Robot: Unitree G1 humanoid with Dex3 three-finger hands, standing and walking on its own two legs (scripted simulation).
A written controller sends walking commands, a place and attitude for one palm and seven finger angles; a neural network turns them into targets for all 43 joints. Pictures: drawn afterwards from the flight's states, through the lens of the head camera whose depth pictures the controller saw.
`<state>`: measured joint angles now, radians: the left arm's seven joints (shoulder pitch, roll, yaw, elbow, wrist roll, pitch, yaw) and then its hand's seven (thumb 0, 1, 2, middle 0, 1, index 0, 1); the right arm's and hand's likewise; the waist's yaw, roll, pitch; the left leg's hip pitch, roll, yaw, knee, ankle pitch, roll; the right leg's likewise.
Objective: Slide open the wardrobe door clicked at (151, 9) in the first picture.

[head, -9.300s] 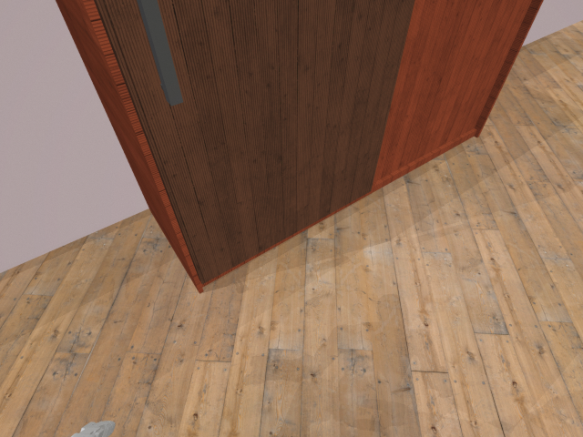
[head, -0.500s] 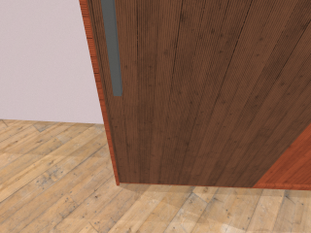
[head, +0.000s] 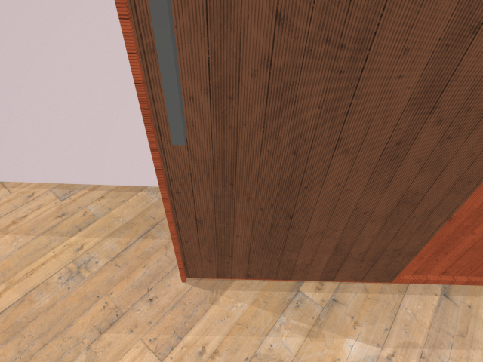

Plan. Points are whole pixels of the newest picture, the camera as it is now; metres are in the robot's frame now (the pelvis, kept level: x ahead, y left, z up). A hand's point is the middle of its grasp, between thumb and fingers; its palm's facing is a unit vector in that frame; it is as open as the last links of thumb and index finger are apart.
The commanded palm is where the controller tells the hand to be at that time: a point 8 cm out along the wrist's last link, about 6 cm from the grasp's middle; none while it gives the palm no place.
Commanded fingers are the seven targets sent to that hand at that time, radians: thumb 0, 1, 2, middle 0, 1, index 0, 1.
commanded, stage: look again from close up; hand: left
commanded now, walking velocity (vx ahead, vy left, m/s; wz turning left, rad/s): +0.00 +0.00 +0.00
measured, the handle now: (172, 66) +0.56 +0.18 +0.23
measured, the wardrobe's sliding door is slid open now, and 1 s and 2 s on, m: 0.00 0.00 0.00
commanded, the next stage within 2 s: shuffle to correct the standing spot in 1.80 s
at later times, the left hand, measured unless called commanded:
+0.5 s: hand out of the picture +0.00 +0.17 -0.17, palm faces +0.03 -0.98 -0.20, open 7.4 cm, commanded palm none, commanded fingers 0.00 0.90 0.90 -0.20 -0.30 -0.20 -0.30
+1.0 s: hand out of the picture -0.03 +0.20 -0.16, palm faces +0.01 -0.97 -0.26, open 7.4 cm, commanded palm none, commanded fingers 0.00 0.90 0.90 -0.20 -0.30 -0.20 -0.30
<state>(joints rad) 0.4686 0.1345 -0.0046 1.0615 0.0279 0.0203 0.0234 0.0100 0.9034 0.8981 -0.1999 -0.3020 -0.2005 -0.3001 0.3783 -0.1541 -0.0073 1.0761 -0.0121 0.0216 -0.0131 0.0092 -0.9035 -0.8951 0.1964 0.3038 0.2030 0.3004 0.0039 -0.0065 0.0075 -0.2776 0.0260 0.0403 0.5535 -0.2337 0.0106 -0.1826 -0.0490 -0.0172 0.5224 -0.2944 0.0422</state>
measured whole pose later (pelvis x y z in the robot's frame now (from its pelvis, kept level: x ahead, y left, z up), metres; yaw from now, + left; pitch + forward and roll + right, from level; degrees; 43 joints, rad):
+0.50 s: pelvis -0.01 +0.00 +0.00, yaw +0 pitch -3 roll -1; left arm 0.33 0.15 0.01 1.05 0.02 -0.02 0.04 0.01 0.90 0.90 -0.20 -0.30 -0.20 -0.30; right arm 0.28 -0.16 -0.02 1.09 -0.01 0.00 -0.01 0.01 -0.91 -0.90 0.20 0.30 0.20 0.30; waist 0.00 0.01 0.03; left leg -0.25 0.03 0.04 0.49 -0.19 0.00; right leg -0.16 -0.04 -0.02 0.47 -0.25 0.04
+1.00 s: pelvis -0.02 +0.00 +0.01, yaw +0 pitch -3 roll -1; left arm 0.32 0.21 0.01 1.07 0.03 -0.01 0.03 0.01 0.90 0.90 -0.20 -0.30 -0.20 -0.30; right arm 0.25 -0.22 -0.02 1.09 -0.01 0.01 0.00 0.01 -0.90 -0.90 0.20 0.30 0.20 0.30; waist 0.00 0.01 0.03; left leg -0.26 0.02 0.04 0.43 -0.14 0.01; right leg -0.18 -0.05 -0.02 0.43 -0.21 0.05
